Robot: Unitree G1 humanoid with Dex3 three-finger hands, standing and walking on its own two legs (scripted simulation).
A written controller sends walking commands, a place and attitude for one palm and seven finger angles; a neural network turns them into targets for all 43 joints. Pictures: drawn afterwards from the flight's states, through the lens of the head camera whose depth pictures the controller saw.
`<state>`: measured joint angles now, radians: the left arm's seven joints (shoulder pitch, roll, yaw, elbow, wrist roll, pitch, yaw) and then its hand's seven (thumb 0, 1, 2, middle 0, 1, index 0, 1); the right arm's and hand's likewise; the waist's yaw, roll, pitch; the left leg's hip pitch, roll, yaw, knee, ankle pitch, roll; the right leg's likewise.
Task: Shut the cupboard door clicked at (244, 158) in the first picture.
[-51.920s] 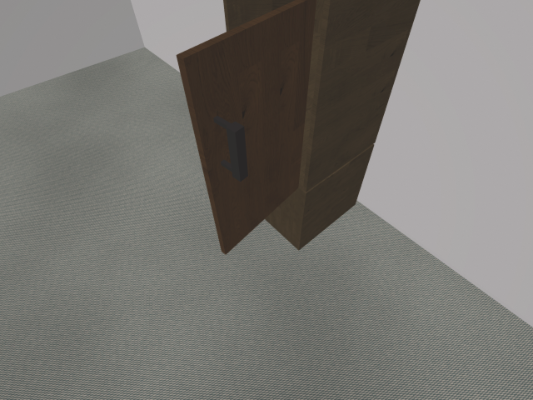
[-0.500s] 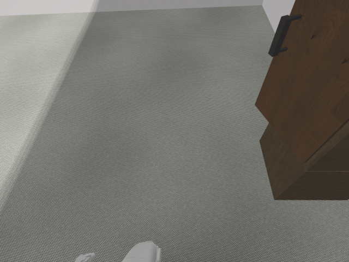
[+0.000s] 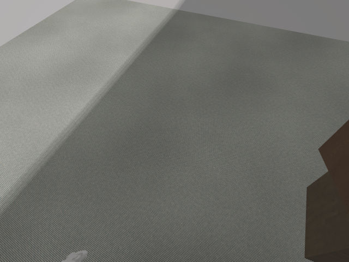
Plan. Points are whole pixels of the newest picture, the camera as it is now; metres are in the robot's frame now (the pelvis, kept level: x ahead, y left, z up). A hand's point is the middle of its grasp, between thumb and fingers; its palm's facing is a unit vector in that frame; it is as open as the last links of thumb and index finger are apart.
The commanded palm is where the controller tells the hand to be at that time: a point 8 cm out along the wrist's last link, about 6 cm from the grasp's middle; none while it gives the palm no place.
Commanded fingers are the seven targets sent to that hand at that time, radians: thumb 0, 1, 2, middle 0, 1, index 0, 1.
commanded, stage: walk to a spot facing it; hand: left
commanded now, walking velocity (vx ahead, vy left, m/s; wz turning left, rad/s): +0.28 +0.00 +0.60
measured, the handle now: out of the picture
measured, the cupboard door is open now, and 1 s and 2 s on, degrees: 22 22 22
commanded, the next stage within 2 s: turn to face it in 1.14 s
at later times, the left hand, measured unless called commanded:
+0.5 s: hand out of the picture +0.07 +0.25 -0.18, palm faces +0.35 -0.91 -0.22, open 7.4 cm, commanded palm none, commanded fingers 0.00 0.90 0.90 -0.20 -0.30 -0.20 -0.30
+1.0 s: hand (84, 168) +0.38 +0.31 -0.14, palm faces +0.52 -0.82 -0.23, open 7.3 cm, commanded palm none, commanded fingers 0.00 0.90 0.90 -0.20 -0.30 -0.20 -0.30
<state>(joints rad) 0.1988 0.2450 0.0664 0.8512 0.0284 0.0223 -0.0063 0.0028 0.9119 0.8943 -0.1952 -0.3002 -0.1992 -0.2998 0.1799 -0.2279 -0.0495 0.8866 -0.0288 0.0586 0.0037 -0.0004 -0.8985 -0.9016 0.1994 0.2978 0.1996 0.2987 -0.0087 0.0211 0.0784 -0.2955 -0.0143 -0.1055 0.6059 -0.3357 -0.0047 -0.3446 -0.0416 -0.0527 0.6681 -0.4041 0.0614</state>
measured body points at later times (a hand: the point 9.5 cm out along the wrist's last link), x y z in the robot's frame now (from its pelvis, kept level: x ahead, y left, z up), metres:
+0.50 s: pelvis +0.14 +0.06 -0.01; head +0.20 +0.10 +0.43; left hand +0.05 +0.30 -0.17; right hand +0.33 -0.14 -0.14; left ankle +0.15 +0.15 -0.73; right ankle +0.10 -0.11 -0.65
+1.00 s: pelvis +0.37 +0.09 +0.01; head +0.42 +0.11 +0.45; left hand +0.35 +0.35 -0.12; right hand +0.51 -0.12 -0.15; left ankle +0.24 +0.15 -0.62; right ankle +0.46 +0.02 -0.73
